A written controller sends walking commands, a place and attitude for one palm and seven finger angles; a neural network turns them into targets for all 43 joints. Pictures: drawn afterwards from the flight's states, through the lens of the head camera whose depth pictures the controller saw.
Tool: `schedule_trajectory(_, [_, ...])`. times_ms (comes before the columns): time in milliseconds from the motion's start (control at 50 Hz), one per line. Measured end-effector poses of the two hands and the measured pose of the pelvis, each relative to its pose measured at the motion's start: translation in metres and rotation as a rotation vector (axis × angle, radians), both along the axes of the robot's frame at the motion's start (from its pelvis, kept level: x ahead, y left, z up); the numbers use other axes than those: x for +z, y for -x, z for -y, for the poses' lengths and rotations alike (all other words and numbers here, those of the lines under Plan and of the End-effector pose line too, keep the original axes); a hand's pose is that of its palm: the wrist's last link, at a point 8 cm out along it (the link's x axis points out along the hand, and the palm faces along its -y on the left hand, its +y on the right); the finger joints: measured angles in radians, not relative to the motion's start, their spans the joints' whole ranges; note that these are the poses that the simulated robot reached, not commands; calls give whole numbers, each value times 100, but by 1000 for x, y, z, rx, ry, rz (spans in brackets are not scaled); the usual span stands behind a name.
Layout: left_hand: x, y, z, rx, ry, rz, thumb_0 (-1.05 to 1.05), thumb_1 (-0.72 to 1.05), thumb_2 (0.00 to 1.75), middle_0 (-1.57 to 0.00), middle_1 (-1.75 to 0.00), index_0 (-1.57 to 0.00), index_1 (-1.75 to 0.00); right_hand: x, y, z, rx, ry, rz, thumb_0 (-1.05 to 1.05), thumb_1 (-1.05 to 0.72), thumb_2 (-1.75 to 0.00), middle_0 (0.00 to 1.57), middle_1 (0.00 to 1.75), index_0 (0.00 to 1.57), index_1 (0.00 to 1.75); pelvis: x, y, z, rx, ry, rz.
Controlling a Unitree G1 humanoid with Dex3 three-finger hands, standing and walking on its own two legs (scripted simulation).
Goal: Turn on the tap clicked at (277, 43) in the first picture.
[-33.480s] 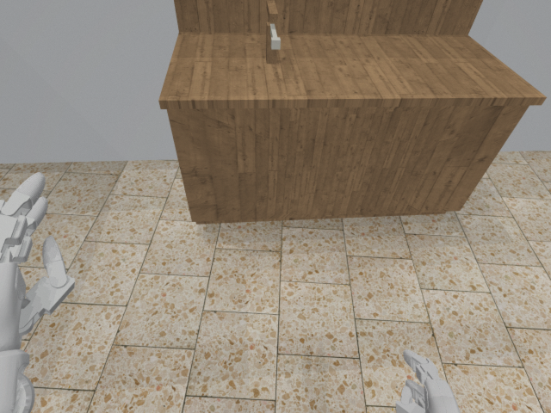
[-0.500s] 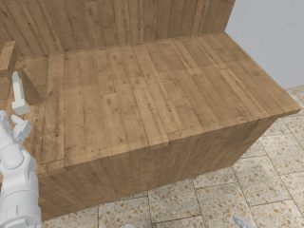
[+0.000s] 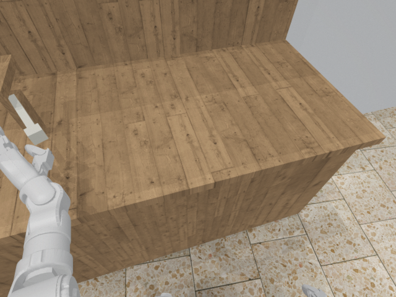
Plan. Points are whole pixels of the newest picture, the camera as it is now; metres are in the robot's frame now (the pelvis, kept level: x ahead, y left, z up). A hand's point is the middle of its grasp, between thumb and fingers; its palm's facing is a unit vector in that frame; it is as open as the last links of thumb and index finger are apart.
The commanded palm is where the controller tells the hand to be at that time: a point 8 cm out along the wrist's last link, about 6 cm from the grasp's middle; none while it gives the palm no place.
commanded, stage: push the lever round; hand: left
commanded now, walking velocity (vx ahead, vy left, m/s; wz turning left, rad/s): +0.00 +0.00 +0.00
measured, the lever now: (36, 134) +0.41 +0.35 +0.09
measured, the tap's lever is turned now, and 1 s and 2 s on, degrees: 25 43 50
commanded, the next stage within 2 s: lift the hand up off the lever in 1.36 s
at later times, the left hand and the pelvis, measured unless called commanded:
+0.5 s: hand (67, 138) +0.42 +0.30 +0.07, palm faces +0.84 -0.54 -0.07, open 7.8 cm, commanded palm +0.37 +0.31 +0.08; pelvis +0.00 +0.00 +0.00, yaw +0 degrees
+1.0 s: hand (73, 130) +0.44 +0.29 +0.07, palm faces +0.86 -0.50 -0.07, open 7.8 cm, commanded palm +0.39 +0.30 +0.08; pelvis +0.01 +0.00 +0.00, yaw +0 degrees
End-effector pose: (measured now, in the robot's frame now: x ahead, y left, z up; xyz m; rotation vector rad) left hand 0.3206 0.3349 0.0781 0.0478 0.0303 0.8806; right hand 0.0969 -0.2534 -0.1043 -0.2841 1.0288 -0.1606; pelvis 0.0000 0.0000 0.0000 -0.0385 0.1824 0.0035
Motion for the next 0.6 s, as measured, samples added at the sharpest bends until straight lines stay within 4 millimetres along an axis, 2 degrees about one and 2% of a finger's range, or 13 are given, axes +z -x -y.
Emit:
schedule_trajectory(200, [0,-10,11,50,-1,-6,5,92,92,-15,-15,-15,-15,-3,6,1,-7,-5,-20,1,-91,-90,20,30,20,30,-1,1,1,3,0,-4])
schedule_trajectory(360, [-3,-27,24,81,9,-21,4,92,93,-15,-15,-15,-15,-5,12,2,-15,-4,-44,1,-91,-90,20,30,20,30,-2,1,1,3,-1,-22])
schedule_trajectory(600, [-4,-48,25,147,23,-38,4,90,91,-16,-15,-15,-15,-8,32,6,-51,-12,-108,1,-91,-90,20,30,20,30,-4,-6,2,-7,1,-44])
